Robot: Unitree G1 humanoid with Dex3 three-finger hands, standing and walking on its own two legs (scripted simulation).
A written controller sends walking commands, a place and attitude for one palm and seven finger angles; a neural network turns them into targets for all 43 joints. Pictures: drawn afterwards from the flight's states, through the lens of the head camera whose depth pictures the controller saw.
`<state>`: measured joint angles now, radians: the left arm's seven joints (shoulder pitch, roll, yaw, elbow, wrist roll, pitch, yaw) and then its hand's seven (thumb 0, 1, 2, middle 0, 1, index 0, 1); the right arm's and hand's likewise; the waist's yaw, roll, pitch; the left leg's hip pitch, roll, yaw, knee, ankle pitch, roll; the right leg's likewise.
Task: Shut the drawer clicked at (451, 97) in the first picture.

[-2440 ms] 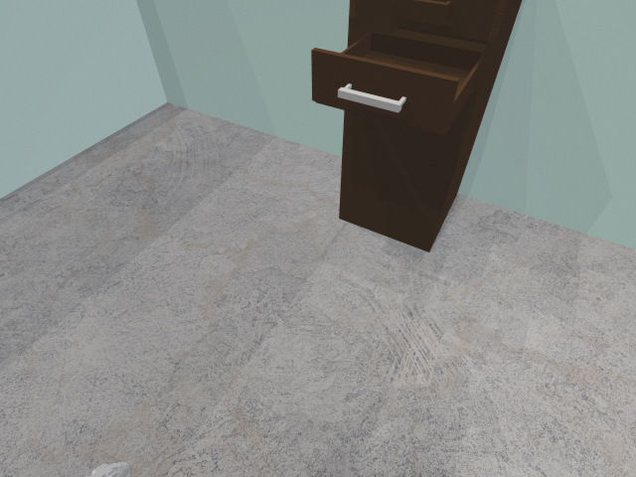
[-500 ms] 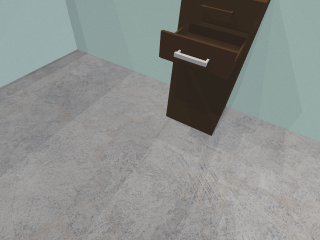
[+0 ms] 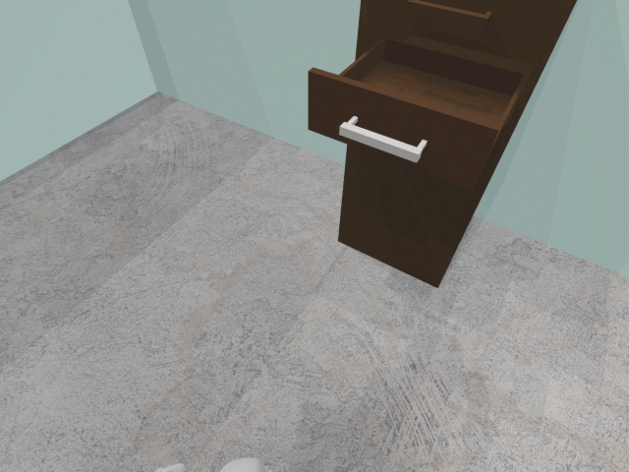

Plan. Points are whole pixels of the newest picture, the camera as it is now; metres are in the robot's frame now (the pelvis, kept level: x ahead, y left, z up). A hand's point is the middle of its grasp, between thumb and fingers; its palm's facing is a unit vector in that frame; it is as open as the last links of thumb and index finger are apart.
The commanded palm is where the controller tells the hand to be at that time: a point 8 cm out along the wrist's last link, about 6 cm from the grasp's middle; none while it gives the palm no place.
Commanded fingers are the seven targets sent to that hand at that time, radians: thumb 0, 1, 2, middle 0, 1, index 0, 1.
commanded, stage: turn to face it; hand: left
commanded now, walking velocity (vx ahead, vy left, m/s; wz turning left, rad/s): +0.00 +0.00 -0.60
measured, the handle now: (383, 136) +0.71 -0.12 +0.03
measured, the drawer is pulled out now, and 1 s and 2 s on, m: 0.28 0.28 0.28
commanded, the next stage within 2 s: take the last steps up to it in 1.02 s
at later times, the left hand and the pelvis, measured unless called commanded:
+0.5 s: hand out of the picture +0.14 +0.22 -0.17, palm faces -0.10 -0.98 -0.18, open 7.4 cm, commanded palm none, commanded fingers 0.00 0.90 0.90 -0.20 -0.30 -0.20 -0.30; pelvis +0.09 +0.04 +0.01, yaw -13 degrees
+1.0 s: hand (218, 427) +0.21 +0.15 -0.15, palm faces -0.35 -0.91 -0.21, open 7.4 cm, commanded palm none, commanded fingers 0.00 0.90 0.90 -0.20 -0.30 -0.20 -0.30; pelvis +0.07 +0.01 +0.01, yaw -24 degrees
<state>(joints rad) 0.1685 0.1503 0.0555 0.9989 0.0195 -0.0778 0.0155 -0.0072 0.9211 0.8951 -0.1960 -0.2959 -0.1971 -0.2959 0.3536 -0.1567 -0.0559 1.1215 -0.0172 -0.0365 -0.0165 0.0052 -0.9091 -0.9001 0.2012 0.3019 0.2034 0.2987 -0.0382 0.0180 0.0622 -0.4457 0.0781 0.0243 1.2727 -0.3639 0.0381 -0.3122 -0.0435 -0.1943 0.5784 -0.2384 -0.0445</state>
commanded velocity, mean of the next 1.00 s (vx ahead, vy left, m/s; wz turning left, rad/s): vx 0.00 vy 0.00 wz -0.45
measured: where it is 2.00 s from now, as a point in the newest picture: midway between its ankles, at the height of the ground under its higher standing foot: outside the picture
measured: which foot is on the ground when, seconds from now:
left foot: up 0.00-0.20, down 0.22-0.64, up 0.66-1.00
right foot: down 0.00-0.24, up 0.26-0.62, down 0.64-1.00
